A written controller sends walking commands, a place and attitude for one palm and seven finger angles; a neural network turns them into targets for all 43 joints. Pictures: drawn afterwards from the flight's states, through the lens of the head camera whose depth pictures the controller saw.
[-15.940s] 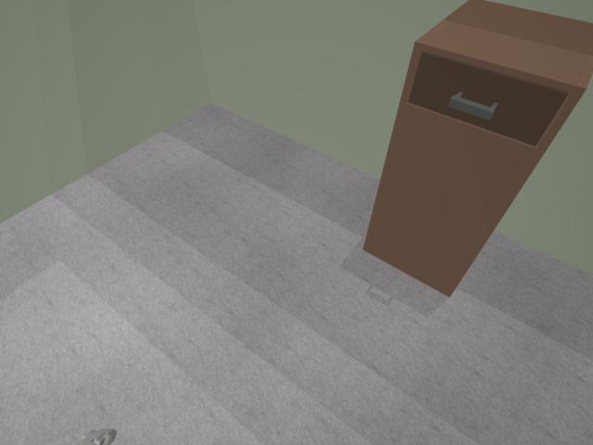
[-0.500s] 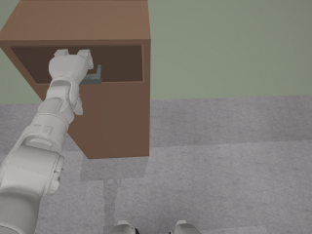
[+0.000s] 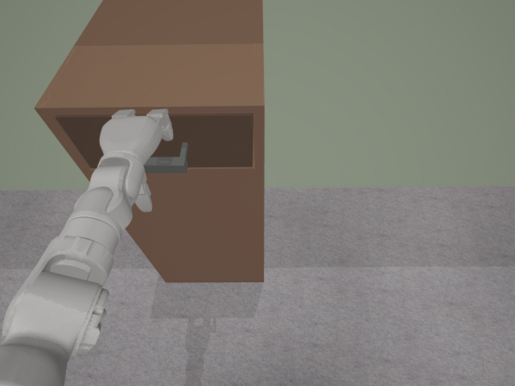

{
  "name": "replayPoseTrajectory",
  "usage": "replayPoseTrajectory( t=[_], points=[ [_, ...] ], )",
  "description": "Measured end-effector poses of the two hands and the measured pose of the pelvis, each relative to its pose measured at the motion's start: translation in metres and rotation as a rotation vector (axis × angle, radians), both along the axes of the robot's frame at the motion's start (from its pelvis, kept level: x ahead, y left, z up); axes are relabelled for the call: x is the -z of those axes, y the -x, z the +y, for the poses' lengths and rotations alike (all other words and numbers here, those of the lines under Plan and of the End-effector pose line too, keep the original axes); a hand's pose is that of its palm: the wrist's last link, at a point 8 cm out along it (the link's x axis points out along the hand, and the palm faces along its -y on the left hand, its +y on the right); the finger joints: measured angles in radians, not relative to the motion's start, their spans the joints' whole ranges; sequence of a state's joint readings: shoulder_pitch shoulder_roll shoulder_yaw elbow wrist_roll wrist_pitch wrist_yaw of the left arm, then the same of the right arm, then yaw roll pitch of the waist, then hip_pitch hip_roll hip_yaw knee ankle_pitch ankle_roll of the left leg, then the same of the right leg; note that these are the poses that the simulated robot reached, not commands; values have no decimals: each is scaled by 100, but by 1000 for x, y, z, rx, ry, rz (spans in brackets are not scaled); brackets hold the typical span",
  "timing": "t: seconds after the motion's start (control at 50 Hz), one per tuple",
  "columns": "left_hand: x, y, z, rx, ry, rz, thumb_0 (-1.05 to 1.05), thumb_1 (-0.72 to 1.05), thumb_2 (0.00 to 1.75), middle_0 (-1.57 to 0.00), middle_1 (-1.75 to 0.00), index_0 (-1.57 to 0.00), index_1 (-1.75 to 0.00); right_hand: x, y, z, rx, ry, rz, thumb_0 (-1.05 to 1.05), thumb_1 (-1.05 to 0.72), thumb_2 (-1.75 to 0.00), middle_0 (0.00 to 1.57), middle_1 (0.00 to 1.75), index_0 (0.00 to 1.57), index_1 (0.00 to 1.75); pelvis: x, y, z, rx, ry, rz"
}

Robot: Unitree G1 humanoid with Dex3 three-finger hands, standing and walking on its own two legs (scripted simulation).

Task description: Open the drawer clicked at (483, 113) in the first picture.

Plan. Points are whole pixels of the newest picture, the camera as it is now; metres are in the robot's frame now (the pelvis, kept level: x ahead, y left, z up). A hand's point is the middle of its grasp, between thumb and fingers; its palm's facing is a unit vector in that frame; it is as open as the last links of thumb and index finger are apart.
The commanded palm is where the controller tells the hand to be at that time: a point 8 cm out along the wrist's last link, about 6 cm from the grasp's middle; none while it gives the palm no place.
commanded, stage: lift the fingers back up to retry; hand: left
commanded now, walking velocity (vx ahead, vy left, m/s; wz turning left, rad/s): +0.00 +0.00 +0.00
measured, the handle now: (159, 156) +0.51 +0.18 +0.03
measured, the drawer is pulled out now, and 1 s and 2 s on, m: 0.00 0.00 0.00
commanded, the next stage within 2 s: re-aim the fingers above the handle in 0.06 s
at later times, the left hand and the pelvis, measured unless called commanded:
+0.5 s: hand (145, 155) +0.47 +0.18 +0.08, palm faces -0.06 -0.04 -1.00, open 13.7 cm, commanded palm +0.46 +0.18 +0.15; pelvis +0.01 -0.02 +0.00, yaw +1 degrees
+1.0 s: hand (143, 154) +0.47 +0.18 +0.08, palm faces -0.04 -0.05 -1.00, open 13.5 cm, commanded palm +0.46 +0.19 +0.15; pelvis +0.00 -0.01 +0.00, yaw +0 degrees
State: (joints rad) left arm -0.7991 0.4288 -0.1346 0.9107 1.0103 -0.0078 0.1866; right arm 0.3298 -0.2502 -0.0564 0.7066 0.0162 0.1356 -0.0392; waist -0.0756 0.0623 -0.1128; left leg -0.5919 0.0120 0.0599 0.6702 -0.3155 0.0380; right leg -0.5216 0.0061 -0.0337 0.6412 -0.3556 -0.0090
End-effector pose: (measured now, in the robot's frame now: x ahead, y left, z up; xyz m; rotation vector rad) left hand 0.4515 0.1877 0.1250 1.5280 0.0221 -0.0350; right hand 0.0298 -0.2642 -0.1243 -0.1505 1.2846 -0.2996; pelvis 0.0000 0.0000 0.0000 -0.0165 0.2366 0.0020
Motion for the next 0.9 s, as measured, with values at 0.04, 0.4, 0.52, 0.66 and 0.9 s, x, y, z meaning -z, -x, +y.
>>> replayPoseTrajectory(
  t=[0.04, 0.4, 0.52, 0.66, 0.9],
  points=[
    [-2, 0, -1, -5, 2, 6, 0, -49, 30, -36, -121, -43, -122, -1, -11, -2, -8, -4, -18, 0, -91, -89, 20, 30, 20, 30, -1, -2, -2, -1, -3, -5],
    [-14, 2, -6, -18, -3, 17, 0, -49, 30, -33, -120, -35, -121, -4, -47, -23, -41, -1, -59, 0, -91, -89, 20, 30, 20, 30, -3, -9, -21, -11, -18, -21],
    [-14, 2, -5, -13, -4, 21, 0, -49, 30, -32, -120, -35, -121, -3, -37, -27, -28, 3, -32, 0, -91, -89, 20, 30, 20, 30, -3, -9, -23, -11, -18, -19],
    [-14, 2, -5, -9, -9, 18, 0, -49, 30, -32, -120, -35, -121, -1, -20, -26, -12, 0, 0, 0, -91, -89, 20, 30, 20, 30, -3, -6, -22, -11, -17, -16],
    [-14, 1, -4, 6, -4, 8, 0, -49, 30, -34, -122, -37, -121, -1, -1, -18, 9, 3, 13, 1, -91, -89, 20, 30, 20, 30, -2, 1, -15, -5, -12, -13]
  ],
)
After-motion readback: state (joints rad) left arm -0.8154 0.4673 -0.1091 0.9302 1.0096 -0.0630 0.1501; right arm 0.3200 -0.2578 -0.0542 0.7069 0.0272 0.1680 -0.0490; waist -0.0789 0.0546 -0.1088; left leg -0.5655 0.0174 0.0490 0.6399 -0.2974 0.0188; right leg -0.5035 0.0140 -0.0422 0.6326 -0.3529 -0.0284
